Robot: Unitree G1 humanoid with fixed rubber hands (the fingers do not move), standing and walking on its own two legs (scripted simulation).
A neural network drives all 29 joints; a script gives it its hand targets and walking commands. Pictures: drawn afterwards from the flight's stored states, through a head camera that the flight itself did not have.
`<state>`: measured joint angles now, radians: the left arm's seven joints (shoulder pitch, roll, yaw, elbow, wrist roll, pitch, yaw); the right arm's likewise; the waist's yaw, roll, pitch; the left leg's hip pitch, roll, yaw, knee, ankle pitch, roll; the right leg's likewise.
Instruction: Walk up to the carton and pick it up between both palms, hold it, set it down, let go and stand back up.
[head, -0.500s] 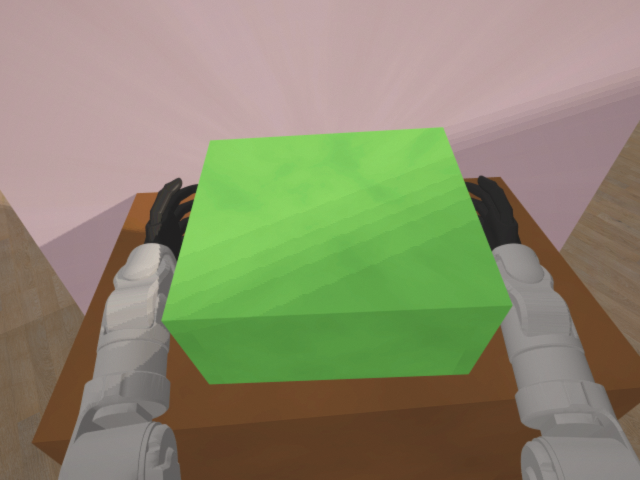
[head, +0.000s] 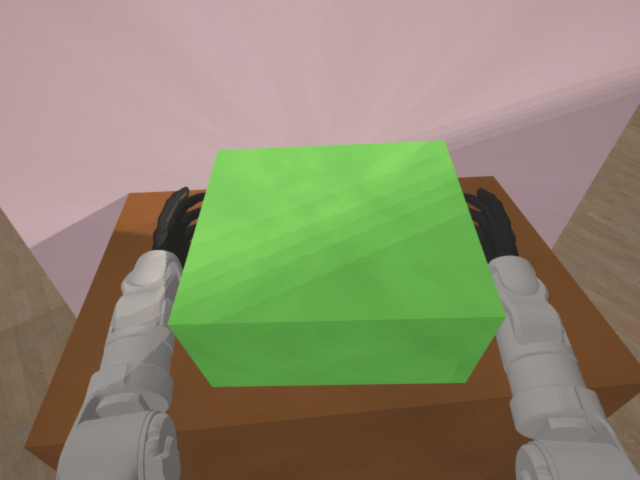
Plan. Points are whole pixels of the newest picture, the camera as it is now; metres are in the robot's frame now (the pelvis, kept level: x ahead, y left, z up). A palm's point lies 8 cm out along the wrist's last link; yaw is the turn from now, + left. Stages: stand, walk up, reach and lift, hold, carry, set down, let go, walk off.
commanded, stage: set down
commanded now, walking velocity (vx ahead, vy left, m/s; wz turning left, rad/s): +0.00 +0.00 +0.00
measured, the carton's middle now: (333, 258) +0.38 -0.02 +0.11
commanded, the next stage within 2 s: none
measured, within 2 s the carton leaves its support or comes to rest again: rests again in 1.96 s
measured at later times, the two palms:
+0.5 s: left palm (181, 245) +0.43 +0.18 +0.10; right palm (485, 258) +0.37 -0.22 +0.12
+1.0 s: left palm (190, 246) +0.45 +0.18 +0.08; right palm (478, 266) +0.38 -0.23 +0.09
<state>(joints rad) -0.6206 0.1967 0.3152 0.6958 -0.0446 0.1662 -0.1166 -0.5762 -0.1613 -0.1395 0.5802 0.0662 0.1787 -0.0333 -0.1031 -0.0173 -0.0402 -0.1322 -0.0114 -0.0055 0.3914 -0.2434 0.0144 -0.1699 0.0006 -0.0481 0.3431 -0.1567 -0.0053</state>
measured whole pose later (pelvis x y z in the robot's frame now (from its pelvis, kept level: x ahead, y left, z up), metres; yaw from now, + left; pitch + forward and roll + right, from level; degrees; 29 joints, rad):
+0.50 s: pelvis +0.02 +0.00 +0.00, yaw +0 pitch +0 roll -1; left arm -0.70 0.22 0.32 0.87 -0.04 0.07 -0.15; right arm -0.58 -0.14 -0.18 0.66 0.01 0.10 -0.03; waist -0.11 -0.02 -0.02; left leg -0.13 -0.01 -0.01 0.39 -0.26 0.02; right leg -0.17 0.00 -0.05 0.34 -0.18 0.00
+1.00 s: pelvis +0.03 +0.00 +0.00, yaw +0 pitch +3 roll -1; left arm -0.75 0.25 0.31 1.01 -0.04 -0.02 -0.17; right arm -0.58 -0.11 -0.22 0.72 -0.03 0.02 -0.03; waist -0.12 -0.03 -0.01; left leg -0.16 -0.01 -0.01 0.39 -0.27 0.02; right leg -0.20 0.00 -0.05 0.34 -0.18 0.00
